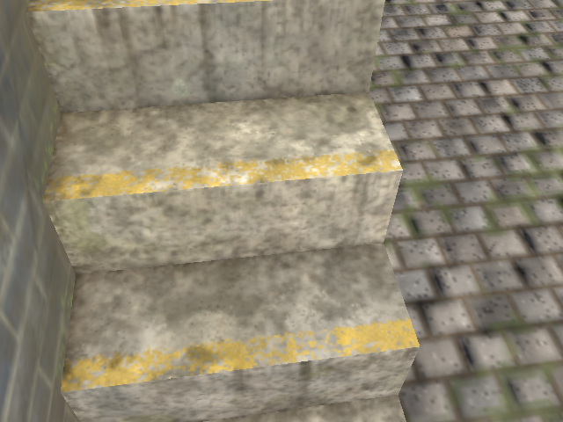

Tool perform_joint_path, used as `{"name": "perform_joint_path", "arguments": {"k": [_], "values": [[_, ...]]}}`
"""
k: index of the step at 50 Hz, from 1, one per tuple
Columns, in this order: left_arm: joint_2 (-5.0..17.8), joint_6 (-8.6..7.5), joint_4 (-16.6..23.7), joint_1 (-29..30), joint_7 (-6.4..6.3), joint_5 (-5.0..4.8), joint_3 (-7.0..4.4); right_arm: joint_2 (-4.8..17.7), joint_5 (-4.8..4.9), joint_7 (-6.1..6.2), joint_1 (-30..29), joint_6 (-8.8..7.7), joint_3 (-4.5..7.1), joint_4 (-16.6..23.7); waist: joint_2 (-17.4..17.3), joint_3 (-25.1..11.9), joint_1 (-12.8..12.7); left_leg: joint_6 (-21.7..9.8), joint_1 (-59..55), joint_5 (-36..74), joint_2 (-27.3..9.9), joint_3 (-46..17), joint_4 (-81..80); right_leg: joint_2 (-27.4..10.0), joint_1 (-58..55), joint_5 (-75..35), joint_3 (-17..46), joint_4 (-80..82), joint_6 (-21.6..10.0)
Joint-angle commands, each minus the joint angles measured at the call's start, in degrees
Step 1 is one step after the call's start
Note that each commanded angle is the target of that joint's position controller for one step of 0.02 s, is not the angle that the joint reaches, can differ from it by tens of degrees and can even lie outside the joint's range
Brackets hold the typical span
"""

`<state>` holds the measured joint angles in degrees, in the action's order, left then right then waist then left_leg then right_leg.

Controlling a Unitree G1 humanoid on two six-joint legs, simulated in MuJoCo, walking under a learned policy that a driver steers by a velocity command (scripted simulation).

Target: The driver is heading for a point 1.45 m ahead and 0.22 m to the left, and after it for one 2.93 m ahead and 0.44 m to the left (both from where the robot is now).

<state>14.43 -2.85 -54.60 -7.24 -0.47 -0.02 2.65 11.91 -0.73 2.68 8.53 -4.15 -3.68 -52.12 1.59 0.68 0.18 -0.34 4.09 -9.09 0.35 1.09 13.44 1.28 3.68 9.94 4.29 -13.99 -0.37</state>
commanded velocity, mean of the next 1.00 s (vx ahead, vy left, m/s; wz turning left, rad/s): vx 0.11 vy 0.00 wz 0.00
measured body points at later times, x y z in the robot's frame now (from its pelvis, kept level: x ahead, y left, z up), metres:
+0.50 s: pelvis -0.02 +0.00 +0.00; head -0.01 +0.01 +0.45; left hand +0.03 +0.26 -0.15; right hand +0.05 -0.24 -0.14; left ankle -0.02 +0.11 -0.75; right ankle -0.03 -0.12 -0.75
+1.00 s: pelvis -0.02 +0.00 +0.00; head -0.01 +0.01 +0.45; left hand -0.01 +0.26 -0.16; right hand +0.03 -0.24 -0.15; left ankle -0.02 +0.11 -0.75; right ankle -0.03 -0.12 -0.75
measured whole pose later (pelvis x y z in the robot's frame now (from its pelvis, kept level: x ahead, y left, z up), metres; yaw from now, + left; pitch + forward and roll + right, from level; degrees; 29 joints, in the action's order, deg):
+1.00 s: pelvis -0.02 +0.00 +0.00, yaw +0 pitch +0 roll +0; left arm 13.3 1.7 -61.6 -14.9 -2.9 -1.2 -1.5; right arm 12.8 -2.1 -0.3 14.6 -3.9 -1.7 -56.6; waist 0.5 1.4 -0.2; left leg -0.5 8.7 -9.6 0.4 1.2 18.4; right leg 1.1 8.6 10.4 4.4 -19.2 0.0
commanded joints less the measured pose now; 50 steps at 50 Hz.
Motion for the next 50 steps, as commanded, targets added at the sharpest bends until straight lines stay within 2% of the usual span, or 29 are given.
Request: {"name": "perform_joint_path", "arguments": {"k": [1,8,9,18,26,27,28,29,31,32,34,35,38,43,49,50], "values": [[5.36,-0.55,1.58,0.19,-0.31,-0.08,-1.02,6.58,-0.07,-0.05,-1.12,-0.46,1.57,2.90,-2.02,-2.59,-0.32,0.04,-3.61,10.80,-6.92,-5.46,-0.88,-6.84,2.65,-12.80,3.31,0.26,-1.53],[5.76,-0.15,-0.57,-1.07,-0.20,0.11,-1.40,6.93,-0.09,-0.18,0.50,0.12,2.03,1.60,-1.83,-0.86,-0.24,-0.01,-2.83,9.80,-6.92,-5.28,0.02,-6.86,4.16,-10.15,3.30,-0.34,-1.22],[6.12,-0.02,-0.57,-0.65,-0.26,-0.17,-1.55,7.29,-0.43,-0.16,0.91,0.19,2.19,1.52,-1.77,-0.86,0.17,0.07,-2.94,9.85,-6.64,-5.04,0.27,-6.68,4.57,-10.69,3.17,-1.07,-0.84],[5.90,0.81,-2.77,-3.20,-0.23,0.00,-1.89,7.16,-0.10,-0.14,3.35,0.99,2.55,-0.04,-1.66,-0.56,-0.25,-0.05,-1.30,8.36,-6.65,-5.23,0.89,-6.87,4.78,-9.03,3.39,-1.87,-0.64],[5.55,1.39,-4.35,-5.33,-0.36,0.14,-2.07,6.82,-0.20,-0.07,5.96,1.63,2.69,-1.28,-1.54,0.72,-0.28,-0.14,0.70,4.67,-6.50,-5.61,0.84,-6.66,5.89,-6.27,3.57,-2.00,-0.85],[5.63,1.22,-4.35,-4.12,-0.70,0.22,-2.07,6.49,0.27,-0.29,4.44,1.70,2.64,-1.06,-1.61,0.86,-0.79,-0.35,1.42,4.56,-6.74,-5.76,0.71,-7.16,5.05,-7.72,3.52,-1.53,-1.05],[8.85,2.63,-4.43,-5.02,-1.35,-1.88,-3.65,9.62,-3.04,-2.18,5.31,1.10,3.40,-0.70,-1.71,-0.11,-0.13,0.92,1.54,-2.26,-3.71,-3.44,0.71,-4.19,6.05,-2.55,2.47,-1.49,-0.78],[8.35,3.42,-4.20,-4.49,-1.95,-1.74,-3.68,8.64,-3.17,-2.98,4.90,0.74,3.38,-1.05,-2.15,1.63,-0.19,1.25,3.62,-4.29,-3.57,-3.58,0.26,-3.98,6.85,-0.87,2.30,-1.26,-0.83],[6.73,4.20,-4.57,-6.07,-2.51,-1.20,-3.80,6.65,-2.35,-3.44,5.43,0.26,2.85,-1.57,-2.68,2.76,-0.57,1.39,5.77,-5.63,-3.61,-3.74,-0.12,-4.05,6.79,-0.98,2.63,-0.85,-1.09],[6.29,4.31,-4.65,-6.43,-2.60,-1.14,-3.90,6.58,-2.06,-3.44,5.86,0.09,2.78,-1.86,-2.59,2.91,-0.61,1.35,6.04,-5.06,-3.57,-3.74,0.01,-4.11,6.72,-2.05,2.66,-0.96,-1.18],[6.07,4.30,-4.74,-6.89,-2.61,-1.09,-4.22,7.01,-2.11,-3.24,6.56,-0.14,2.85,-2.11,-2.03,1.87,-0.45,1.10,5.58,-4.05,-3.71,-3.73,0.36,-4.20,6.45,-3.76,2.69,-1.51,-1.37],[5.94,4.13,-5.08,-7.89,-2.48,-0.86,-4.30,7.37,-1.61,-3.14,6.81,-0.19,3.03,-2.30,-2.56,1.32,-0.57,0.93,5.22,-4.23,-3.77,-3.99,0.47,-4.46,6.18,-3.61,2.99,-1.66,-1.56],[5.78,3.94,-5.25,-7.98,-2.32,-1.04,-4.61,7.24,-1.61,-2.93,6.89,-0.14,3.03,-2.23,-1.20,1.30,-0.30,0.68,4.66,-3.86,-3.89,-4.09,0.88,-4.40,7.08,-4.17,2.99,-1.79,-1.61],[5.69,3.90,-5.58,-8.89,-2.45,-1.12,-5.04,7.15,-1.56,-2.86,7.43,-0.05,3.11,-2.33,-0.95,1.35,-0.17,0.55,4.38,-3.15,-3.83,-4.01,1.20,-4.38,7.37,-5.22,3.17,-1.94,-1.64],[5.37,4.24,-5.67,-9.97,-2.72,-1.17,-5.40,6.94,-1.36,-2.83,7.93,-0.22,3.15,-2.60,-1.28,1.14,-0.35,0.29,4.23,-1.62,-3.82,-3.91,1.25,-4.51,6.83,-7.07,3.39,-2.22,-1.86],[4.97,4.53,-6.06,-11.40,-2.59,-1.12,-5.16,6.66,-1.27,-2.79,8.18,-0.29,2.98,-2.58,-0.31,1.34,-0.24,0.45,4.12,-0.33,-4.24,-4.56,0.97,-4.40,6.76,-7.16,3.84,-1.82,-1.47]]}}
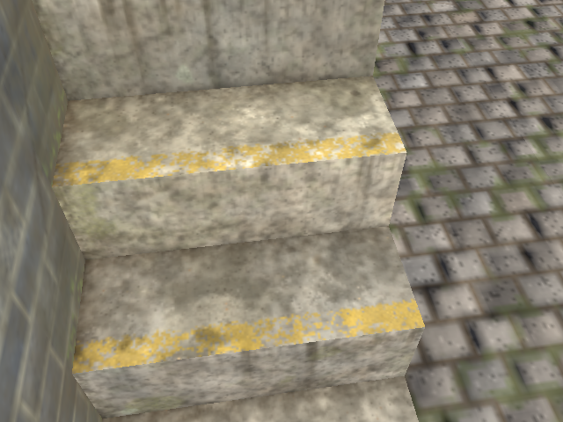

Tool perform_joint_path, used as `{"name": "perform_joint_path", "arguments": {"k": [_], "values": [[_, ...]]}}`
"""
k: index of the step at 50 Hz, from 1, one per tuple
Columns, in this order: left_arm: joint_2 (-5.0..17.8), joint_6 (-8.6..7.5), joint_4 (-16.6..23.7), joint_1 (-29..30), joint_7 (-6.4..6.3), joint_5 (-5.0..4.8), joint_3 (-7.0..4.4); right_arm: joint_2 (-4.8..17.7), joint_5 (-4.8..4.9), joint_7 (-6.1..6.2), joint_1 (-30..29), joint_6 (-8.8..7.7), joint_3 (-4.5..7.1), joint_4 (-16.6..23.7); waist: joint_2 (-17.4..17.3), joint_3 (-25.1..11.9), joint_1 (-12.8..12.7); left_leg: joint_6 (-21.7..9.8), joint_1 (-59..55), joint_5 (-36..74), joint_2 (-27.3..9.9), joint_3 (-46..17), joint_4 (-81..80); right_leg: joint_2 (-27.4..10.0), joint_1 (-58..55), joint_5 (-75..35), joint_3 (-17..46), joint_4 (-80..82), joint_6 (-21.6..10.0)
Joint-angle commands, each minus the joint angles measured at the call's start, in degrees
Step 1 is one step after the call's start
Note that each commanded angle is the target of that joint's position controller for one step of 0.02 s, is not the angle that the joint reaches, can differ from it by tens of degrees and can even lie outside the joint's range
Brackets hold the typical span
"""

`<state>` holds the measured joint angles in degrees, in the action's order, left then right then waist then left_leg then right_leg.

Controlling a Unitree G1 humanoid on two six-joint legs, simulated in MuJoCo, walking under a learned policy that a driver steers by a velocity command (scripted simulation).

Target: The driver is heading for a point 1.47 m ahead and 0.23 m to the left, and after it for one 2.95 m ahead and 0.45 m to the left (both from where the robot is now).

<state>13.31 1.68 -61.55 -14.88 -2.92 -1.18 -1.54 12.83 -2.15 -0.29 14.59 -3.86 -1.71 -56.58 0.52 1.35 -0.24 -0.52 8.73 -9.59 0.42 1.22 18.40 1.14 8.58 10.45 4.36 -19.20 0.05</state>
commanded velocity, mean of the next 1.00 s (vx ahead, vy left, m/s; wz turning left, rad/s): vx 0.38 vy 0.00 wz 0.00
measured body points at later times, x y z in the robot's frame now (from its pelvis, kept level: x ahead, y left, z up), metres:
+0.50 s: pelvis +0.03 -0.01 +0.00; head +0.04 +0.00 +0.45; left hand +0.11 +0.23 -0.14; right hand +0.12 -0.24 -0.13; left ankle +0.00 +0.11 -0.75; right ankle +0.00 -0.12 -0.75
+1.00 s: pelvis +0.03 -0.01 +0.00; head +0.04 +0.00 +0.45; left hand +0.14 +0.24 -0.13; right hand +0.16 -0.24 -0.12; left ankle +0.00 +0.11 -0.75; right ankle +0.00 -0.12 -0.75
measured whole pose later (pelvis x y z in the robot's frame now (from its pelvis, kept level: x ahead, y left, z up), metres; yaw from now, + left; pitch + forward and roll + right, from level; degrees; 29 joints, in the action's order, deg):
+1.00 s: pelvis +0.03 -0.01 +0.00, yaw +1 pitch +0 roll +0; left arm 14.3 -3.1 -55.1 -7.0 -0.2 0.2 2.2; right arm 12.2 -0.6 2.7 7.9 -4.4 -3.8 -52.5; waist 1.1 0.8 0.2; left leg 0.4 3.9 -8.9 -0.3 -0.1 12.8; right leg 1.5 2.9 9.0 3.3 -12.0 -0.6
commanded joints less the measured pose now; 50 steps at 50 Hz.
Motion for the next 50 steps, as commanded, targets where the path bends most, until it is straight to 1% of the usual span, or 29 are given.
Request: {"name": "perform_joint_path", "arguments": {"k": [1,2,3,4,5,7,10,13,14,17,20,24,26,27,34,35,41,43,50], "values": [[5.36,0.18,0.77,-4.14,-0.20,0.11,-0.85,5.61,0.10,0.31,2.34,-0.54,0.87,1.55,0.13,0.03,0.03,0.62,-0.93,-2.29,-4.11,-4.66,-4.59,-4.00,1.46,-5.65,3.49,3.88,-1.88],[3.52,-1.58,1.39,-3.07,1.18,2.74,0.22,3.30,1.72,2.81,2.72,0.63,0.38,1.34,0.96,-0.34,-0.10,-0.61,-2.39,0.03,-6.63,-6.72,-4.79,-5.44,1.88,-5.94,2.99,3.57,-2.53],[2.81,-2.40,1.29,-2.92,1.70,2.60,0.39,4.00,1.66,3.80,2.23,1.31,0.23,1.74,0.12,-0.78,-0.31,-0.99,-3.01,-1.91,-6.76,-7.00,-4.99,-5.14,1.93,-4.08,3.28,4.09,-2.74],[3.10,-2.78,1.31,-2.39,1.82,2.36,0.53,4.64,1.36,4.07,1.47,1.63,0.32,2.28,-0.63,-0.17,-0.27,-1.13,-2.74,-4.12,-6.76,-7.27,-5.52,-4.85,2.36,-2.64,3.29,4.49,-2.90],[3.42,-3.00,1.43,-1.97,1.83,2.21,0.63,5.09,1.12,4.06,0.93,1.67,0.41,2.78,-1.24,0.40,-0.21,-1.19,-2.31,-5.74,-6.73,-7.46,-6.06,-4.63,2.55,-1.95,3.17,4.60,-3.02],[3.80,-3.33,1.55,-1.86,1.72,1.99,0.89,5.05,1.12,3.87,0.73,1.45,0.46,3.21,-2.20,1.14,-0.25,-1.22,-2.08,-6.64,-6.38,-7.40,-6.49,-4.50,2.75,-1.92,2.89,4.74,-3.20],[4.04,-3.99,1.87,-1.56,1.63,1.81,1.10,4.49,1.23,3.68,1.13,0.97,0.49,3.61,-1.79,1.42,0.01,-1.43,-3.16,-4.03,-5.88,-6.73,-5.64,-4.71,3.22,-3.65,2.96,4.70,-3.51],[3.97,-4.59,2.42,-0.61,1.57,1.55,1.22,4.00,1.28,3.61,1.23,0.51,0.49,4.11,-0.77,0.70,0.33,-1.57,-4.56,0.72,-5.64,-6.06,-4.31,-5.24,2.54,-7.84,3.31,4.55,-3.72],[4.15,-4.82,3.00,-0.51,1.70,1.85,1.31,2.98,1.49,3.82,1.51,0.09,0.16,3.99,-0.76,1.06,0.60,-1.42,-4.04,1.53,-5.64,-5.89,-4.14,-5.46,1.69,-10.93,3.66,4.96,-3.34],[4.22,-5.24,3.92,0.39,1.81,1.48,1.29,3.42,1.65,3.96,0.99,-0.55,0.13,4.38,-0.07,-0.61,0.56,-1.24,-4.83,6.13,-5.66,-5.58,-3.33,-5.96,-0.89,-16.83,3.51,4.36,-3.28],[4.33,-5.41,4.86,1.43,1.82,1.19,1.34,3.43,1.64,3.94,-0.26,-0.94,0.03,5.01,0.12,-1.90,0.41,-0.91,-5.55,9.88,-6.00,-5.41,-3.03,-6.25,-2.86,-20.46,3.36,4.35,-3.19],[4.68,-5.38,5.88,2.67,1.85,1.14,1.41,3.43,1.73,3.92,-1.46,-1.11,-0.14,5.51,-0.16,-2.91,0.28,-0.53,-6.17,12.88,-6.29,-5.26,-3.01,-6.55,-4.57,-23.12,3.17,4.38,-2.98],[4.66,-5.43,6.60,3.59,2.08,1.13,1.65,3.43,1.50,3.67,-2.29,-1.08,-0.23,5.89,0.11,-3.21,0.35,-0.52,-7.01,14.96,-6.48,-5.23,-3.22,-6.85,-4.52,-24.99,2.95,4.52,-2.67],[4.51,-5.42,6.71,3.76,2.16,1.30,1.76,3.48,1.72,3.55,-2.28,-1.06,-0.34,5.80,-0.03,-3.79,0.34,-0.43,-7.39,15.29,-6.47,-5.29,-3.02,-6.98,-4.78,-25.61,2.81,4.32,-2.44],[5.71,-5.43,8.04,6.26,2.52,1.36,2.08,4.12,1.68,3.21,-4.57,-1.06,-0.65,6.37,-0.52,-3.94,0.41,0.00,-7.62,14.55,-6.81,-5.54,-4.00,-7.22,-4.81,-23.58,2.80,5.21,-1.99],[6.03,-5.42,8.41,6.83,2.47,1.20,2.09,4.07,1.44,3.28,-5.29,-1.06,-0.66,6.69,-0.51,-3.79,0.42,0.01,-7.54,14.76,-6.93,-5.48,-4.42,-7.20,-4.86,-23.18,2.91,5.63,-2.13],[6.29,-5.45,9.20,8.24,2.61,1.31,2.44,4.63,1.45,3.16,-6.65,-1.06,-0.77,7.00,-0.65,-4.19,0.51,0.22,-7.96,13.77,-7.09,-5.64,-5.36,-7.39,-4.97,-21.20,2.85,6.51,-1.88],[6.62,-5.41,9.13,8.50,2.49,1.26,2.39,4.80,1.67,3.29,-7.07,-1.14,-0.79,6.99,-1.00,-4.09,0.43,0.41,-7.33,11.96,-7.01,-5.67,-5.60,-7.19,-5.32,-19.18,2.99,6.78,-1.98],[6.88,-5.49,9.22,9.38,2.68,1.32,2.69,5.31,1.51,3.08,-8.16,-1.23,-0.88,7.10,-0.66,-3.73,0.43,0.46,-7.20,10.61,-7.05,-5.96,-6.30,-7.22,-4.75,-17.13,2.89,7.41,-1.75]]}}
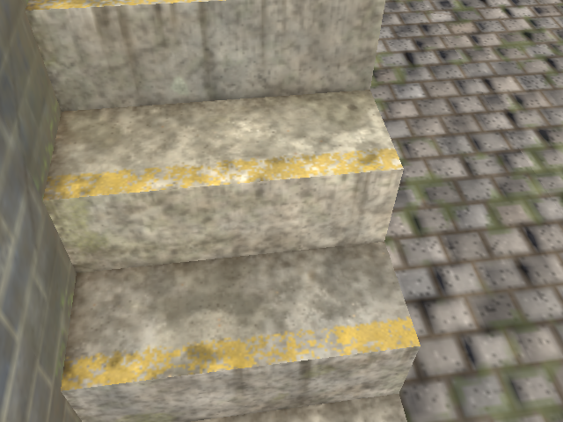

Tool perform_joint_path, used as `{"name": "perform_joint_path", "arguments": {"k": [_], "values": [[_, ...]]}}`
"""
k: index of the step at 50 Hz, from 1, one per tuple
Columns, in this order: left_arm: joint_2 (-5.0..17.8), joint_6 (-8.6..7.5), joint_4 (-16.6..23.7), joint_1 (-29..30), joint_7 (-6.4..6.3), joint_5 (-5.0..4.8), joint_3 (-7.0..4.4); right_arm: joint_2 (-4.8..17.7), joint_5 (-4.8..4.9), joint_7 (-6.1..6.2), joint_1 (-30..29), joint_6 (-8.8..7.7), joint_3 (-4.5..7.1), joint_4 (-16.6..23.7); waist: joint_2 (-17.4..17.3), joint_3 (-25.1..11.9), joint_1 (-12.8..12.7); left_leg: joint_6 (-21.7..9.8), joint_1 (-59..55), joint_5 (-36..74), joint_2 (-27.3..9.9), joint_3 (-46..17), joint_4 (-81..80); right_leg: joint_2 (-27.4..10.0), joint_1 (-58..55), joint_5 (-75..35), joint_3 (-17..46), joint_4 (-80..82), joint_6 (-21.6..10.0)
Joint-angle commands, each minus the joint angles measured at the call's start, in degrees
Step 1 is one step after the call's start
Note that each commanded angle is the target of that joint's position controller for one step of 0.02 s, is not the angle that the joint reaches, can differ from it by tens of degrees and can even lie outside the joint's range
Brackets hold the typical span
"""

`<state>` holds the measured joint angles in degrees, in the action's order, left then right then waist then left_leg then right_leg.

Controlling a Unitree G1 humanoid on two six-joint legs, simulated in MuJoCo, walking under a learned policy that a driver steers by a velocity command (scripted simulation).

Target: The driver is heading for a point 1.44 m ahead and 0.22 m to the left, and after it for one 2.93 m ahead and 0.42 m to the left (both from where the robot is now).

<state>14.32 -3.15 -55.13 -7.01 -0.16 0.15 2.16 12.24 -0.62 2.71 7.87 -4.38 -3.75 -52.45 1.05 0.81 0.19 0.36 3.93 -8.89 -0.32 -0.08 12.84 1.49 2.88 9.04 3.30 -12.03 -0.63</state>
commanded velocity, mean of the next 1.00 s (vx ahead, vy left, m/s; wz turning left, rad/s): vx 0.50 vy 0.00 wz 0.00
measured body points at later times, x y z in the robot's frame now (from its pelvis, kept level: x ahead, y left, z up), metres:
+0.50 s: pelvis -0.01 +0.01 +0.00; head +0.00 +0.01 +0.45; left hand +0.11 +0.25 -0.13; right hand +0.12 -0.23 -0.12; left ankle -0.02 +0.12 -0.75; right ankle -0.03 -0.12 -0.75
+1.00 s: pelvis -0.01 +0.00 +0.00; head +0.00 +0.01 +0.45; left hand +0.11 +0.25 -0.13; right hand +0.13 -0.23 -0.12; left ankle -0.02 +0.12 -0.75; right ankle -0.03 -0.12 -0.75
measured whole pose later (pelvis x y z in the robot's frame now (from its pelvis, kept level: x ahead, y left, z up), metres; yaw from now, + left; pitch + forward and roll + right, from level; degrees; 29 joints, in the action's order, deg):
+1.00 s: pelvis -0.01 +0.00 +0.00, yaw +0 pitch +0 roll +0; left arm 14.4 -3.6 -56.1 -5.7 0.3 0.3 2.6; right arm 13.0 -0.7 2.0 6.4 -4.4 -3.9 -52.9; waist 0.7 1.1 -0.1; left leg 0.3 4.4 -7.4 0.0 -0.6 12.2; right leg 1.0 3.7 8.1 2.9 -12.1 -0.2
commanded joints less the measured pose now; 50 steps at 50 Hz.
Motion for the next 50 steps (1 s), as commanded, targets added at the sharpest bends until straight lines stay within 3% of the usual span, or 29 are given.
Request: {"name": "perform_joint_path", "arguments": {"k": [1,18,22,34,50], "values": [[5.92,-0.67,2.81,1.58,-0.05,-0.01,-0.96,5.95,-0.02,0.05,-1.56,-0.72,1.15,2.97,-1.19,-3.18,-0.01,-0.41,-2.38,9.76,-6.31,-4.69,-0.82,-7.57,1.01,-15.42,3.93,0.30,-1.04],[6.39,-0.99,3.01,2.33,0.26,0.14,-0.52,6.64,-0.07,-0.42,-2.54,-0.74,1.01,2.41,-1.29,-3.04,-0.09,-0.44,-1.75,7.99,-6.13,-4.93,-1.54,-7.68,1.59,-11.93,3.69,0.62,-0.57],[6.29,-0.87,2.62,3.01,-0.11,-0.41,-0.60,6.93,-0.46,-0.66,-3.11,-0.41,1.33,3.02,-1.42,-3.72,-0.15,-0.18,-2.85,8.52,-5.83,-4.71,-1.41,-7.37,2.96,-10.78,3.26,-0.48,-0.59],[5.85,-0.96,1.73,3.20,-0.03,0.11,-0.55,6.63,-0.10,-0.75,-3.81,-0.39,1.34,3.50,-1.18,-2.92,-0.55,-0.17,-2.53,8.31,-6.10,-5.11,-1.74,-7.66,3.32,-10.12,3.54,0.18,-0.97],[6.55,-1.12,1.86,3.15,0.34,0.08,-0.80,6.80,-0.02,-0.50,-3.18,-0.78,1.13,2.39,-1.03,-3.73,-0.19,-0.10,-2.08,9.37,-6.24,-4.90,-1.09,-7.97,1.20,-13.76,3.59,0.36,-0.64]]}}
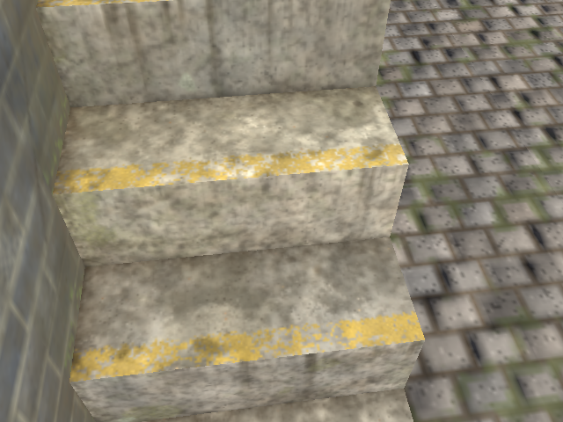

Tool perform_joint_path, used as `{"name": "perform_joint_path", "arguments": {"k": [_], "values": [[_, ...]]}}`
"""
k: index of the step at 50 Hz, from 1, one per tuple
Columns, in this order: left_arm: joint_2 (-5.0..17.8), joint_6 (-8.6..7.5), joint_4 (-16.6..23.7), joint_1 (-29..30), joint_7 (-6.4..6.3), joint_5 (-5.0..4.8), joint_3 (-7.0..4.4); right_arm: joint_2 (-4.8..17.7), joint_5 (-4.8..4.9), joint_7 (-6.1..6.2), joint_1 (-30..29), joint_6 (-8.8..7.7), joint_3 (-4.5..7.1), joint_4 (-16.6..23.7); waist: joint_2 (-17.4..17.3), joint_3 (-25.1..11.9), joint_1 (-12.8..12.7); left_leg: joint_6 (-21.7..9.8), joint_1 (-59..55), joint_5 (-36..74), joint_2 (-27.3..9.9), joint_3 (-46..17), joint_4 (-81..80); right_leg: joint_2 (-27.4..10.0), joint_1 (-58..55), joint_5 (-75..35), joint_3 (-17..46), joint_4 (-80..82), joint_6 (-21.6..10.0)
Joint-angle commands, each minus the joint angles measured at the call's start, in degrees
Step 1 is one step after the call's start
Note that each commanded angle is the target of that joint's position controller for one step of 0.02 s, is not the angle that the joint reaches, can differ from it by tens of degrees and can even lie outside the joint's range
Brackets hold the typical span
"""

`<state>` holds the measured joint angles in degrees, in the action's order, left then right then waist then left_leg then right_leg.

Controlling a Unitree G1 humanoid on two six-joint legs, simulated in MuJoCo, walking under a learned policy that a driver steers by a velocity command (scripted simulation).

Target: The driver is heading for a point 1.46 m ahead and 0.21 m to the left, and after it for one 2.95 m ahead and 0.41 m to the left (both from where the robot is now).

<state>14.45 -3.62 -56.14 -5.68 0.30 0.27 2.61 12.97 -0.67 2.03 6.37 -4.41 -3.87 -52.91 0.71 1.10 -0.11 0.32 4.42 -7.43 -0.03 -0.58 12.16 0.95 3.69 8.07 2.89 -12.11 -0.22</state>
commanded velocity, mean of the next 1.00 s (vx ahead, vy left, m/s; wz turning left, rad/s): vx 0.31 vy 0.00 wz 0.00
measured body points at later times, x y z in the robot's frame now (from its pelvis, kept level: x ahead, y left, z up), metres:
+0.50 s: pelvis -0.01 +0.00 +0.00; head +0.00 +0.00 +0.45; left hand +0.06 +0.25 -0.15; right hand +0.06 -0.25 -0.14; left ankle -0.01 +0.12 -0.75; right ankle -0.02 -0.12 -0.75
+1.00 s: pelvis +0.00 -0.01 +0.00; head +0.01 +0.00 +0.45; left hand +0.12 +0.24 -0.13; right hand +0.12 -0.24 -0.13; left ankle -0.01 +0.12 -0.75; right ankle -0.02 -0.12 -0.75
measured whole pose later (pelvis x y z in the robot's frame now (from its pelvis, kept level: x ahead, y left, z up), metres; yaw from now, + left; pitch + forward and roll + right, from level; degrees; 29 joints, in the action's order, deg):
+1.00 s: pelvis +0.00 -0.01 +0.00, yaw +0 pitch +0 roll +0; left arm 14.4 -3.4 -55.4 -7.8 0.2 0.2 2.5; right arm 12.6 -0.5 2.4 8.6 -4.3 -3.8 -53.6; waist 0.7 0.6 0.0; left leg 1.0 4.7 -8.4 -0.7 -1.1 13.4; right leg 1.4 3.9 9.0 2.5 -13.2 -0.7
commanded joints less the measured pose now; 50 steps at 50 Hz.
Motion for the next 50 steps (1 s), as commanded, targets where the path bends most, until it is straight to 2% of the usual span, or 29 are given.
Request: {"name": "perform_joint_path", "arguments": {"k": [1,19,20,23,36,50], "values": [[6.64,-0.60,2.62,1.20,-0.12,-0.05,-1.34,6.25,0.04,0.19,-1.05,-0.72,1.31,2.51,-0.63,-4.03,0.12,-0.09,-2.64,8.65,-6.57,-4.33,-0.05,-7.49,0.26,-13.36,3.93,0.09,-1.04],[7.32,1.30,-0.19,-4.52,-0.11,0.15,-2.30,6.73,0.29,0.47,5.12,0.87,2.30,-1.10,-0.92,-1.42,0.04,-0.24,-0.61,7.42,-6.87,-4.71,2.43,-7.32,2.43,-9.44,4.06,-2.49,-1.05],[6.94,1.39,-0.19,-4.55,-0.13,0.24,-2.15,6.42,0.19,0.50,5.14,0.97,2.18,-1.11,-0.99,-1.97,0.03,-0.28,-0.66,4.92,-6.62,-4.69,1.83,-7.02,2.42,-7.17,3.99,-1.98,-1.13],[6.56,1.53,0.00,-4.08,-0.30,0.58,-1.83,6.20,-0.24,0.59,4.26,1.23,1.91,-0.81,-1.34,-0.58,-0.04,-0.33,0.56,-0.84,-6.01,-4.80,0.14,-6.17,3.61,-1.67,3.88,-0.44,-1.45],[6.12,0.01,1.52,-3.99,-0.28,0.11,-1.29,5.55,0.14,0.52,4.04,-0.07,1.43,0.47,-0.76,-0.79,0.14,-0.63,-0.22,1.93,-5.68,-4.65,-0.11,-6.13,3.49,-6.11,3.87,0.17,-1.94],[6.25,-0.40,3.49,-0.88,-0.28,-0.09,-1.29,5.42,0.17,0.55,1.09,-0.56,1.19,2.21,-0.77,-3.10,0.08,-0.25,-1.47,7.44,-6.14,-4.50,0.31,-6.99,0.55,-13.51,3.92,-0.23,-1.70]]}}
